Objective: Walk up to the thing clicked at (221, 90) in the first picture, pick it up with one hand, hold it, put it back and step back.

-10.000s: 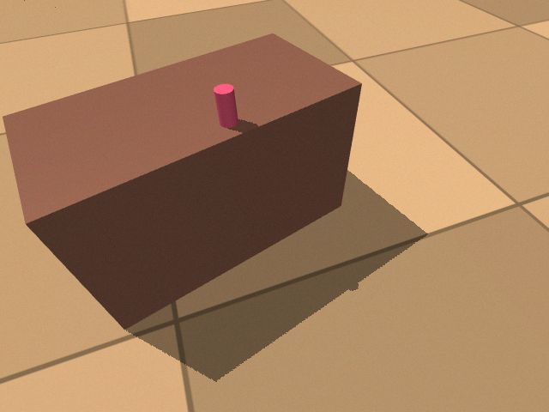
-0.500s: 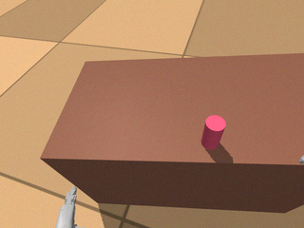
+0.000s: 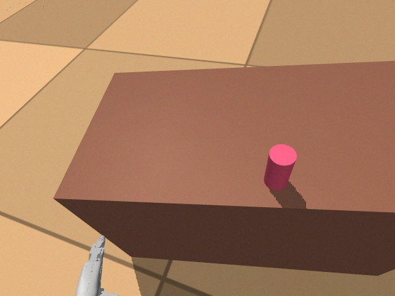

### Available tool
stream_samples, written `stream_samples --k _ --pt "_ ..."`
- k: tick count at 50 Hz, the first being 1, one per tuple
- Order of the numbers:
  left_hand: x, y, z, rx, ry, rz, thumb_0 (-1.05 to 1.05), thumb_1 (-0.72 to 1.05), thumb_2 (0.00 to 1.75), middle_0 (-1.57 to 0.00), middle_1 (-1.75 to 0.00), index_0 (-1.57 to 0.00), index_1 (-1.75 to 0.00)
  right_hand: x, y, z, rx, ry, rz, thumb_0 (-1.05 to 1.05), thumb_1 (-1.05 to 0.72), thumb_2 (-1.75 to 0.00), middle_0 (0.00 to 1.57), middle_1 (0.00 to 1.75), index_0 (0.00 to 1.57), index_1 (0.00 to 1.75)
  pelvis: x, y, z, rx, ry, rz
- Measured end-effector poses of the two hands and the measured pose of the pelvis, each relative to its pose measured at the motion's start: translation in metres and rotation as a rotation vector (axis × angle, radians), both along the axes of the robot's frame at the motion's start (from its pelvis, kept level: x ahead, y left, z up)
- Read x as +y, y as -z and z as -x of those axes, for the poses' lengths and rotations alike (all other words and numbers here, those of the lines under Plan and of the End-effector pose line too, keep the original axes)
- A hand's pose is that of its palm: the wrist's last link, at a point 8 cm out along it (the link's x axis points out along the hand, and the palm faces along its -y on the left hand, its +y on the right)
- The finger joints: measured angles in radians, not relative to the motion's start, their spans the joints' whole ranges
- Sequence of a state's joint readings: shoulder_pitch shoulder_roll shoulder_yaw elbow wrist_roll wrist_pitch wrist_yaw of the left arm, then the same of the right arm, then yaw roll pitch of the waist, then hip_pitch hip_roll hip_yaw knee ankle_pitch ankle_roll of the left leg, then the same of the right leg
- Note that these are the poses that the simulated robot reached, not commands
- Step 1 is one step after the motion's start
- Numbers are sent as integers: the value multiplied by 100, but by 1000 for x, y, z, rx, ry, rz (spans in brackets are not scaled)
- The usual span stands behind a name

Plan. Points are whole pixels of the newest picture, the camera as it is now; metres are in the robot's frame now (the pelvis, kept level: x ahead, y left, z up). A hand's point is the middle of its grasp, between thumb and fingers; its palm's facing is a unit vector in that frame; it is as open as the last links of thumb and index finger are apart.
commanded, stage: go down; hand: right
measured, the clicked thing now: (278, 168) +0.42 -0.12 -0.04
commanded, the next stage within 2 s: approach in 0.96 s
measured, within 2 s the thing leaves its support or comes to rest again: neither
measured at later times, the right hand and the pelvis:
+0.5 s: hand out of the picture +0.39 -0.33 +0.10, palm faces +0.06 +1.00 +0.02, open 17.7 cm; pelvis +0.00 +0.00 +0.00, yaw +0 degrees
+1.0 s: hand out of the picture +0.38 -0.33 +0.09, palm faces +0.06 +1.00 +0.02, open 17.7 cm; pelvis +0.00 +0.00 -0.01, yaw +0 degrees
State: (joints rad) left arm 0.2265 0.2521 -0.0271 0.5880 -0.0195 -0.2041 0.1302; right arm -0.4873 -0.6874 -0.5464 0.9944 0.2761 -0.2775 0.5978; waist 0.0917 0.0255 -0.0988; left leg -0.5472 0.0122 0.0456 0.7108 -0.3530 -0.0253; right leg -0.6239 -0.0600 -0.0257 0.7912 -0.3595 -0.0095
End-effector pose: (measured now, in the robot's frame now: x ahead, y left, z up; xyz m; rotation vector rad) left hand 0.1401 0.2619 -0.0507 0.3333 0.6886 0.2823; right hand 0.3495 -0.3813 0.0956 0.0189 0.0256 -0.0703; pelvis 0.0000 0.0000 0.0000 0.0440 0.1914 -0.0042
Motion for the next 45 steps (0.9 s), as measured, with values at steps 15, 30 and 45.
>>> stream_samples --k 15,30,45 --pt "-9 -2 7 -10 18 0 -1 -53 6 -6 -5 -6 -6 -5 5 -9 9 0 -6 -2 61 -4 4 5 5 5 -5 4 3 20 -5 -8" --pt "-6 -4 6 -27 21 6 -1 -53 6 -6 -5 -6 -6 0 0 -11 15 -9 -5 -2 61 -5 4 5 5 5 -2 5 3 15 -2 -7" --pt "-5 1 2 -24 39 7 -1 -52 6 -6 -5 -6 -6 1 8 -3 8 -12 -3 -2 61 -5 4 5 5 6 3 8 3 23 3 -4"
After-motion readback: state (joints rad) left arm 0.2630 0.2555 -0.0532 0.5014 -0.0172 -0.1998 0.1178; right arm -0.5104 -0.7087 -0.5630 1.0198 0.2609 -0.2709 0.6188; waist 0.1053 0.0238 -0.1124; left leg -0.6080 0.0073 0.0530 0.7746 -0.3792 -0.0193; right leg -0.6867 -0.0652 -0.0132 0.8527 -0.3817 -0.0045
